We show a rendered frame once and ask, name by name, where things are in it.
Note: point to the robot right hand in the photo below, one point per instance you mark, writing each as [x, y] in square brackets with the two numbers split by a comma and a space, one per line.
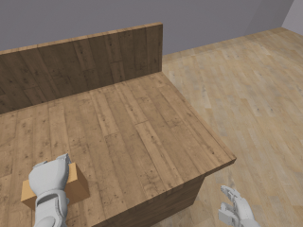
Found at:
[232, 215]

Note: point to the robot left forearm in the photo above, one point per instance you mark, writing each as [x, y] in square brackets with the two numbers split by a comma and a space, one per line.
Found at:
[51, 209]

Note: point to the sponge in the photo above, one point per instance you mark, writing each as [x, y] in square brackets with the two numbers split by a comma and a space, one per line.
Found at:
[76, 188]

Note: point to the table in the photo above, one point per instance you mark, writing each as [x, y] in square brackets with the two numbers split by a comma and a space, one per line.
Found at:
[103, 99]

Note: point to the robot left hand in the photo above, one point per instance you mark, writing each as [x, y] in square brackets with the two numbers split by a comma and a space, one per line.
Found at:
[47, 176]

